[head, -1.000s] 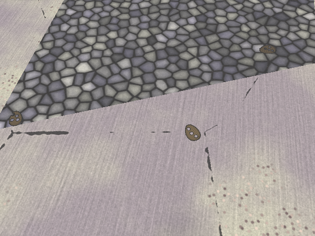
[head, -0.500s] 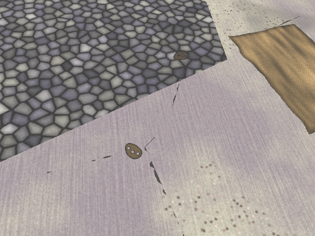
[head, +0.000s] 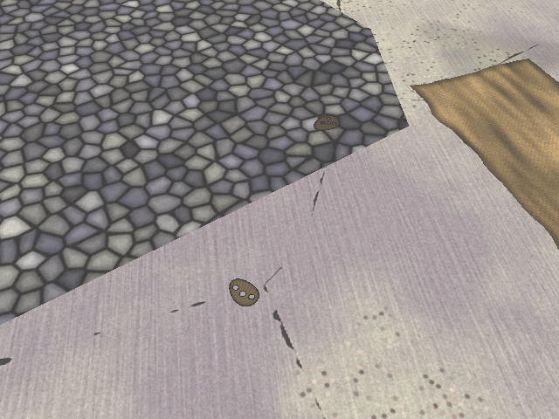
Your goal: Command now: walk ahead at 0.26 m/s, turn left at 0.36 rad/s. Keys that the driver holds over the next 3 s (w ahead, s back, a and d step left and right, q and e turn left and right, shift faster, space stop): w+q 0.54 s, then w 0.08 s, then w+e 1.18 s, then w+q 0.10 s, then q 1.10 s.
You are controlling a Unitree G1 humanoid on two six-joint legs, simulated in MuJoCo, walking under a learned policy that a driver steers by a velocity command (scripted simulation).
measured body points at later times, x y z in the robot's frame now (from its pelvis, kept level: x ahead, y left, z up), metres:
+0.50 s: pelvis +0.15 +0.09 +0.00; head +0.18 +0.14 +0.45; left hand +0.31 +0.39 -0.08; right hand +0.24 -0.18 -0.10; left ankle +0.03 +0.14 -0.74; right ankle +0.39 -0.02 -0.68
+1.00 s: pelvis +0.44 +0.17 +0.00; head +0.47 +0.18 +0.45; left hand +0.36 +0.44 -0.12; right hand +0.74 +0.02 -0.07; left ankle +0.55 +0.37 -0.70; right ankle +0.44 +0.05 -0.74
